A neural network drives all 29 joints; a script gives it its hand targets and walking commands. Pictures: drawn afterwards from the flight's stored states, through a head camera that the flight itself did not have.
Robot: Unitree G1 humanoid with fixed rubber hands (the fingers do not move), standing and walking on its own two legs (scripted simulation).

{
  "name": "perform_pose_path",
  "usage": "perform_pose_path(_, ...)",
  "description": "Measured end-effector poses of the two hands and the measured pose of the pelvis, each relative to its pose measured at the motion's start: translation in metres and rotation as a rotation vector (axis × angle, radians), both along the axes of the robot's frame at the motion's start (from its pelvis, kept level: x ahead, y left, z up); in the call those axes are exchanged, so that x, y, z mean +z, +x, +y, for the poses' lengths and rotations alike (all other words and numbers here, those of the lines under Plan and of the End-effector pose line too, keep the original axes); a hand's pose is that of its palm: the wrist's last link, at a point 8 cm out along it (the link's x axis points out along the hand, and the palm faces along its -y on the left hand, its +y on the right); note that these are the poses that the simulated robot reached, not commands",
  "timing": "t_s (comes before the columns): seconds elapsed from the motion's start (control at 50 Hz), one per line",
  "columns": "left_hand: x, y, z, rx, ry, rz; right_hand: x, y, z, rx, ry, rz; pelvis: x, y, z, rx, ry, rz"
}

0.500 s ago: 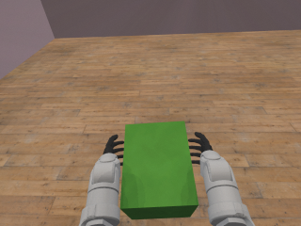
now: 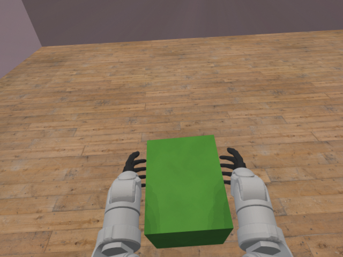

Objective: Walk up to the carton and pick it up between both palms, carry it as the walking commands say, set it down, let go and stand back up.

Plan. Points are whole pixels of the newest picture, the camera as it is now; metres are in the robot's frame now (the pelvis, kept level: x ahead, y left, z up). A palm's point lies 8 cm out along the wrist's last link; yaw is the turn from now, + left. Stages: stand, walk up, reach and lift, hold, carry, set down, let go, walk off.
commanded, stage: reach and lift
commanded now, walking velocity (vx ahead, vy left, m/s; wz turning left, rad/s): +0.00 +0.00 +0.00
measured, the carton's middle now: (185, 192) +0.32 +0.00 -0.03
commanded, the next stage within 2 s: hold in 0.90 s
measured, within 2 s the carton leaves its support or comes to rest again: neither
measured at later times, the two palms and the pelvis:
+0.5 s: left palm (126, 176) +0.32 +0.14 +0.06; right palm (237, 177) +0.31 -0.13 +0.06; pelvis +0.02 +0.01 +0.00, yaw +0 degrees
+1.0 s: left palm (125, 183) +0.30 +0.14 +0.06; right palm (239, 183) +0.29 -0.13 +0.05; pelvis +0.00 +0.01 +0.00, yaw +0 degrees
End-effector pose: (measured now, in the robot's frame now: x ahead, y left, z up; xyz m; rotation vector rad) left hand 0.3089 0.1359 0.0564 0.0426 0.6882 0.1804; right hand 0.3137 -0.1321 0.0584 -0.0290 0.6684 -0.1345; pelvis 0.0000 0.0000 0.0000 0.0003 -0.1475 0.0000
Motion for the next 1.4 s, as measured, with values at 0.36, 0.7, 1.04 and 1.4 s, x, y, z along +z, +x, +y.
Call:
perform_pose_path(0.36,0.002,0.010,0.007,-0.044,0.010,-0.005,-0.001,0.002,0.004,0.009,-0.004,0.000,0.003,0.016,0.010,-0.006,-0.003,0.013)
perform_pose_path(0.7,-0.001,0.000,0.009,-0.075,0.018,0.002,-0.005,-0.012,0.004,0.027,-0.005,0.012,0.003,0.016,0.014,-0.007,-0.002,-0.004)
perform_pose_path(1.04,0.000,-0.013,0.008,-0.061,0.003,-0.009,-0.004,-0.020,0.003,0.025,-0.009,0.006,0.001,0.002,0.009,0.000,-0.001,-0.016)
perform_pose_path(1.4,0.001,-0.007,0.008,-0.061,-0.005,-0.018,-0.005,-0.015,0.004,0.019,-0.018,0.008,0.001,0.004,0.009,-0.005,-0.001,-0.004)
